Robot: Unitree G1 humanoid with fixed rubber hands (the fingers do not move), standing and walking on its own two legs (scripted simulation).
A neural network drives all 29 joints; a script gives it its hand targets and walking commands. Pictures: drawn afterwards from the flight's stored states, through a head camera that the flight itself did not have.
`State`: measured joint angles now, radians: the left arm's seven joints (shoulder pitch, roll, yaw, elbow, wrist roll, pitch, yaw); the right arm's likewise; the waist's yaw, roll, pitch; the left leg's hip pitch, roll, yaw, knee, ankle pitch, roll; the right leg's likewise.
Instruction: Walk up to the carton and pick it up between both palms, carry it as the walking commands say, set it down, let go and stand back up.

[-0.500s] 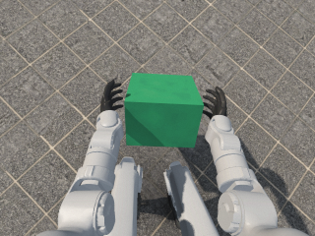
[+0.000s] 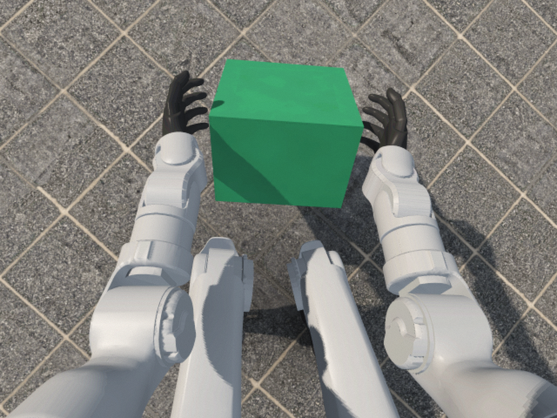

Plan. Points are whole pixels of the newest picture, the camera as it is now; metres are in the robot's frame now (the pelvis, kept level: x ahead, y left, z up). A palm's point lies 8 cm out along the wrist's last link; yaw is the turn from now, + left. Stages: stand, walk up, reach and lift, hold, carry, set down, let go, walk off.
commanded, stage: set down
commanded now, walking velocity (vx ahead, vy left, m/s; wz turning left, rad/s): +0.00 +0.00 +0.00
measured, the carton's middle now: (282, 131) +0.51 -0.02 -0.24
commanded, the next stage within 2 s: none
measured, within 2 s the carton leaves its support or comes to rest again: neither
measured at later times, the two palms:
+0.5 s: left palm (183, 132) +0.50 +0.14 -0.21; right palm (356, 148) +0.47 -0.14 -0.21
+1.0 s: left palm (184, 108) +0.54 +0.14 -0.22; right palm (362, 129) +0.51 -0.16 -0.22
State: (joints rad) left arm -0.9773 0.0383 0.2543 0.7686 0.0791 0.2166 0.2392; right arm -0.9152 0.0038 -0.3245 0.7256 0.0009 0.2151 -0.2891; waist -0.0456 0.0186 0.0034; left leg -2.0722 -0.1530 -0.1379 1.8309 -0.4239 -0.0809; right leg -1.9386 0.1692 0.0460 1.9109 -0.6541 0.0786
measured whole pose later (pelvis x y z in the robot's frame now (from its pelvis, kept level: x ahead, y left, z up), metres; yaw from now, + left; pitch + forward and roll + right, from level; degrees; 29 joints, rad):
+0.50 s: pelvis -0.03 -0.01 -0.07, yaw +0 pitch +25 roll -4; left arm -1.31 0.17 0.25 0.73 0.02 0.30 0.19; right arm -1.21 -0.03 -0.38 0.60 -0.03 0.30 -0.31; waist 0.00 0.04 0.52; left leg -2.07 -0.18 -0.15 2.06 -0.42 -0.12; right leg -1.94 0.17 0.00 2.16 -0.67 0.08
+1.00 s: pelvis +0.00 +0.01 -0.09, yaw -2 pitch +38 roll -2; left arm -1.28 0.20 0.41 0.98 0.09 0.14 0.08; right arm -1.24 -0.06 -0.42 0.86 -0.13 0.18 -0.08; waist -0.03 0.05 0.17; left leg -2.32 -0.10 -0.06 2.13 -0.47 -0.06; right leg -2.21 0.18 0.06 2.22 -0.68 0.11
